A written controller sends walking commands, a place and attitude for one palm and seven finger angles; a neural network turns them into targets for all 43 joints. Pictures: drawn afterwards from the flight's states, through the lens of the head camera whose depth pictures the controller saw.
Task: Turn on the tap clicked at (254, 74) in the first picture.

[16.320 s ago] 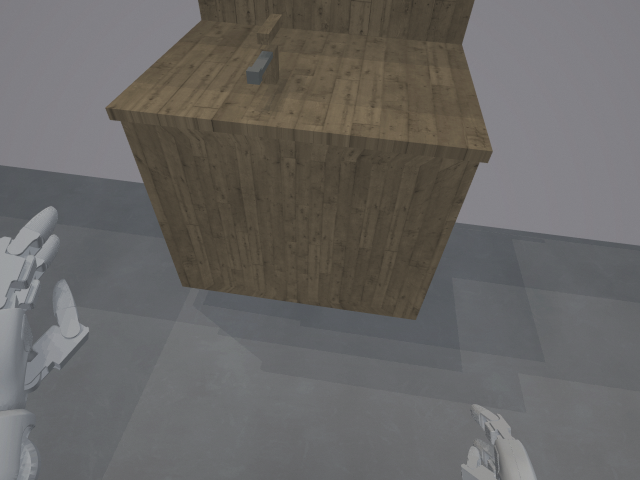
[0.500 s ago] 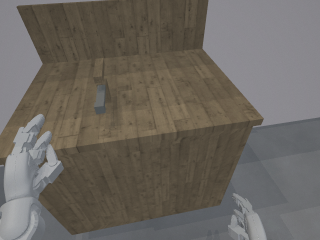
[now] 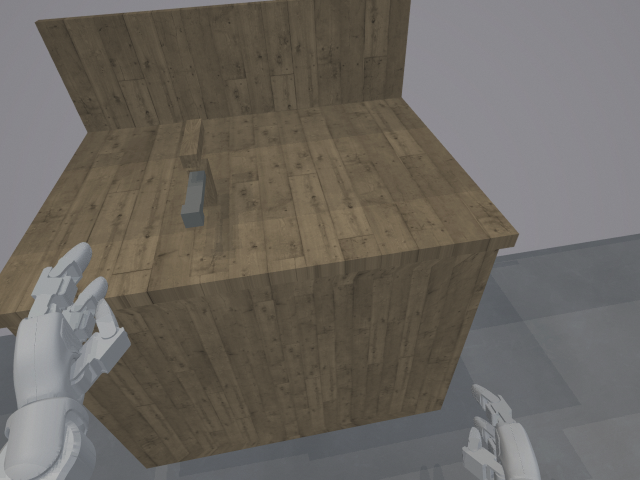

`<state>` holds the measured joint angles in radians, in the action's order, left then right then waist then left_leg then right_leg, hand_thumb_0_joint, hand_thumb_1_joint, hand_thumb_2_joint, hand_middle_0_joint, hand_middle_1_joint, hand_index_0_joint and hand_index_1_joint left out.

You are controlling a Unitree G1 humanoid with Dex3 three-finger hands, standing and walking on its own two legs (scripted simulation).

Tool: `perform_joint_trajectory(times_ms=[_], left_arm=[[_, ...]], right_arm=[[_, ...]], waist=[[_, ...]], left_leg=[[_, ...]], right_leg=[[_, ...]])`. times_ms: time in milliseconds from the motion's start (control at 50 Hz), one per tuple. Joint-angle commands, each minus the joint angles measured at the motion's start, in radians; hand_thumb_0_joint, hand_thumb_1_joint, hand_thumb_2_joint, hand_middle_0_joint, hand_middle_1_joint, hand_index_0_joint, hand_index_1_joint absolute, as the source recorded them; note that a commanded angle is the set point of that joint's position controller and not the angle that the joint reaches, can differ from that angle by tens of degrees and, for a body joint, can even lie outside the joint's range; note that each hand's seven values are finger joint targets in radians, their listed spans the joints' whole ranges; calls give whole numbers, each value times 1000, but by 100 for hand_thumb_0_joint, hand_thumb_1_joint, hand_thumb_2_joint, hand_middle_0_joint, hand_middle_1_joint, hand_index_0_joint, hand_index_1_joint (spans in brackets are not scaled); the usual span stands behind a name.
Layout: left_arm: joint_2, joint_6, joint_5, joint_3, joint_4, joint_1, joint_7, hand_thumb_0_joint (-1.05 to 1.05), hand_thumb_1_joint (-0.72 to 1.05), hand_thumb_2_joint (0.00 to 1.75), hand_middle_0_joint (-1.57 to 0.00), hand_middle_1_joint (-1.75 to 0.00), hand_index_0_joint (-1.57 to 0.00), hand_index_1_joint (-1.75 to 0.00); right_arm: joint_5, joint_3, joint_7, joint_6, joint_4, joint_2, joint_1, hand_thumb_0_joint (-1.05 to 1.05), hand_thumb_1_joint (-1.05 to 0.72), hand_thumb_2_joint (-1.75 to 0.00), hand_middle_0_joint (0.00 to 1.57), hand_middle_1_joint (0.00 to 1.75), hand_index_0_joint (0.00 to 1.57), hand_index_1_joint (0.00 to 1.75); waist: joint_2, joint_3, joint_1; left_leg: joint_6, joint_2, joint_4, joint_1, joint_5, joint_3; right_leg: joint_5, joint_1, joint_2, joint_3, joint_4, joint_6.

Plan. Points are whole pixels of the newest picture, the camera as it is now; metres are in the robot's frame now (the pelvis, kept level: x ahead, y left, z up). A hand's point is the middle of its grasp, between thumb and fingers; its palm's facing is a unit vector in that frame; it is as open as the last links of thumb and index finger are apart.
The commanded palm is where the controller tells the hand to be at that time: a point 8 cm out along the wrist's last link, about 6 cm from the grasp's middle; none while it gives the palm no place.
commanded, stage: turn the palm inward beside the body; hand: left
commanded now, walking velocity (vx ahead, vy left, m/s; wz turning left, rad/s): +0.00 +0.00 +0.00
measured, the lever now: (192, 215) +0.44 +0.28 +0.11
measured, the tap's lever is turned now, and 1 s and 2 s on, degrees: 0 0 0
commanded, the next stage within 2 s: reach beside the lever's end, fingers flat in 0.18 s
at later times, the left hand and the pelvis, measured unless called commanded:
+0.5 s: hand (118, 316) +0.21 +0.26 +0.15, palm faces +0.50 -0.86 -0.07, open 7.4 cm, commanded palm +0.17 +0.29 +0.17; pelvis +0.01 +0.02 +0.00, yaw +0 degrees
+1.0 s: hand (141, 283) +0.27 +0.26 +0.15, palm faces +0.52 -0.85 -0.07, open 7.5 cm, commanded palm +0.23 +0.30 +0.15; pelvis +0.01 +0.02 +0.00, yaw -1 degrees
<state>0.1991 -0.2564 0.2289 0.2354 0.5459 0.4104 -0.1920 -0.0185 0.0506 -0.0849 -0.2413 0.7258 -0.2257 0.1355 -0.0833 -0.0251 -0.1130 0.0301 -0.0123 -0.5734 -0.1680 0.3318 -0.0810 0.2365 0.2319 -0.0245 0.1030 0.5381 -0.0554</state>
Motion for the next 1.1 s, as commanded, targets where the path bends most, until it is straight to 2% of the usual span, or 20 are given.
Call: perform_joint_trajectory(times_ms=[0,60,120,160,240,260,300,360,420,460,500,560,600,760,780,820,860,900,1040,1080], left_arm=[[144,82,-7,90,228,-120,-13,0,90,90,-20,-30,-20,-30],[156,85,-7,108,234,-124,-11,0,90,90,-20,-30,-20,-30],[134,84,-1,92,218,-111,5,0,90,90,-20,-30,-20,-30],[146,76,2,105,223,-125,11,0,90,90,-20,-30,-20,-30],[135,72,4,97,217,-130,20,0,90,90,-20,-30,-20,-30],[149,69,3,112,224,-127,19,0,90,90,-20,-30,-20,-30],[120,72,-2,80,219,-157,18,0,90,90,-20,-30,-20,-30],[144,74,-3,112,198,-162,13,0,90,90,-20,-30,-20,-30],[114,74,-11,72,174,-218,13,0,90,90,-20,-30,-20,-30],[142,70,-17,99,158,-237,5,0,90,90,-20,-30,-20,-30],[113,72,-26,57,156,-275,3,0,90,90,-20,-30,-20,-30],[146,66,-28,95,112,-296,-2,0,90,90,-20,-30,-20,-30],[110,65,-34,49,109,-334,-3,0,90,90,-20,-30,-20,-30],[167,51,-46,117,-1,-394,-31,0,90,90,-20,-29,-20,-29],[139,58,-47,86,17,-431,-29,0,90,90,-19,-29,-19,-29],[138,64,-46,91,-25,-425,-34,0,90,90,-19,-28,-19,-28],[174,73,-48,125,-31,-456,-38,0,90,90,-19,-28,-19,-28],[143,89,-53,87,-23,-477,-35,0,90,90,-19,-27,-19,-27],[171,103,-52,114,-120,-544,-27,0,90,90,-18,-25,-18,-25],[174,108,-56,115,-128,-579,-30,0,90,90,-18,-25,-18,-25]], right_arm=[[-1,-32,-7,-69,-188,-76,-190,0,-90,-90,20,30,20,30],[-1,-33,-5,-70,-188,-81,-184,0,-90,-90,20,30,20,30],[1,-33,-9,-68,-190,-83,-171,0,-90,-90,20,30,20,30],[-3,-32,-9,-69,-193,-86,-174,0,-90,-90,20,30,20,30],[0,-31,-14,-67,-197,-85,-166,0,-90,-90,20,30,20,30],[-3,-30,-11,-70,-198,-85,-172,0,-90,-90,20,30,20,30],[0,-28,-12,-68,-199,-80,-166,0,-90,-90,20,30,20,30],[0,-30,-12,-65,-195,-86,-158,0,-90,-90,20,30,20,30],[1,-28,-18,-59,-194,-82,-160,0,-90,-90,20,30,20,30],[-2,-28,-18,-58,-190,-84,-161,0,-90,-90,20,30,20,30],[1,-26,-23,-58,-192,-79,-160,0,-90,-90,20,30,20,30],[-2,-28,-26,-52,-182,-85,-160,0,-90,-90,20,30,20,30],[2,-24,-30,-51,-187,-77,-166,0,-90,-90,20,30,20,30],[1,-29,-33,-26,-169,-84,-161,0,-90,-90,20,30,20,30],[2,-27,-33,-24,-170,-76,-164,0,-90,-90,20,30,20,30],[5,-30,-35,-21,-166,-80,-154,0,-90,-90,20,30,20,30],[2,-35,-35,-18,-163,-84,-153,0,-90,-90,20,30,20,30],[5,-35,-35,-21,-168,-81,-152,0,-90,-90,20,30,20,30],[0,-41,-43,-10,-153,-89,-140,0,-90,-90,20,30,20,30],[-2,-41,-46,-10,-154,-85,-144,0,-90,-90,20,30,20,30]], waist=[[77,-49,-4],[41,-59,-7],[82,-67,-1],[47,-69,-2],[77,-69,-1],[31,-76,-7],[48,-79,1],[43,-83,-1],[40,-70,10],[18,-62,5],[21,-72,13],[28,-82,10],[46,-92,14],[32,-114,9],[6,-126,15],[49,-121,19],[29,-131,19],[34,-144,25],[58,-122,39],[31,-129,38]], left_leg=[[-47,36,84,-135,-100,53],[-46,39,87,-118,-120,52],[-49,38,91,-121,-146,52],[-47,39,90,-108,-155,50],[-46,37,94,-111,-172,48],[-43,38,93,-102,-180,49],[-39,38,95,-102,-200,46],[-31,36,97,-97,-222,43],[-31,37,103,-105,-197,43],[-25,35,110,-104,-195,41],[-27,35,109,-98,-198,42],[-21,34,121,-97,-192,38],[-24,35,120,-95,-199,38],[-16,34,133,-100,-221,47],[-13,36,135,-89,-238,48],[-19,34,129,-96,-239,50],[-18,31,130,-91,-238,53],[-20,33,123,-84,-260,58],[-29,34,121,-108,-217,62],[-29,35,125,-101,-216,63]], right_leg=[[65,-102,60,-99,-139,54],[14,-101,49,-83,-122,50],[-43,-111,46,-71,-101,50],[-58,-105,43,-68,-98,47],[-82,-104,39,-54,-82,45],[-88,-107,37,-56,-83,42],[-110,-102,37,-46,-71,39],[-131,-103,30,-42,-63,36],[-95,-84,31,-39,-66,36],[-81,-85,28,-40,-73,32],[-82,-83,30,-39,-68,32],[-72,-94,24,-41,-76,30],[-77,-95,27,-39,-71,30],[-94,-122,22,-43,-81,28],[-110,-128,23,-43,-76,25],[-119,-125,22,-44,-75,28],[-122,-128,21,-48,-79,28],[-150,-132,24,-49,-71,28],[-121,-117,26,-61,-81,32],[-117,-119,27,-63,-84,30]])
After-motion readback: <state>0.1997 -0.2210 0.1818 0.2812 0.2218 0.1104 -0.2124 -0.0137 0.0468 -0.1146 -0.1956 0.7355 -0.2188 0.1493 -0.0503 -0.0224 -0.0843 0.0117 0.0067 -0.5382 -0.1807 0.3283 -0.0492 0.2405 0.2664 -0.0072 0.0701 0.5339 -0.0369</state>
